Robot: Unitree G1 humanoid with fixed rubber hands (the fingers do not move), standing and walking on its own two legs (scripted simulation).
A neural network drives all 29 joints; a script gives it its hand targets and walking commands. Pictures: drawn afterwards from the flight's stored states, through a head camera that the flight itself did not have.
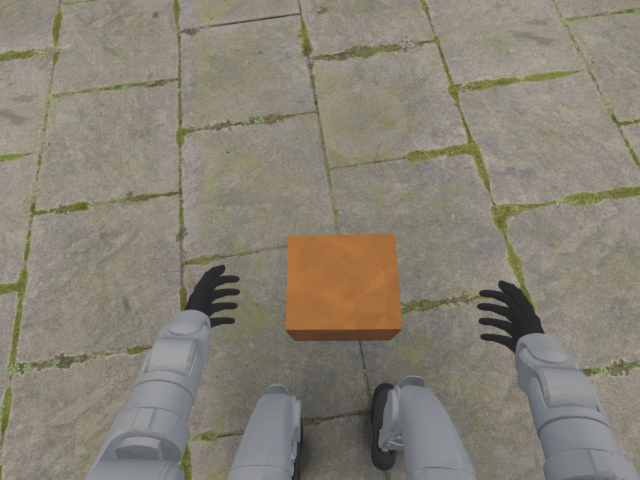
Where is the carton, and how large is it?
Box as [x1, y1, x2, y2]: [285, 234, 401, 340]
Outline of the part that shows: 394,234 288,236 285,329 294,340 390,339 401,329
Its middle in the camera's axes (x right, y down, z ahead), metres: +0.06 +0.12 +1.03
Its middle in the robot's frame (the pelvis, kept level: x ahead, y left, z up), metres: +0.47 +0.00 -0.59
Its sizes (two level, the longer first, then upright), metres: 0.272 0.239 0.211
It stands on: the floor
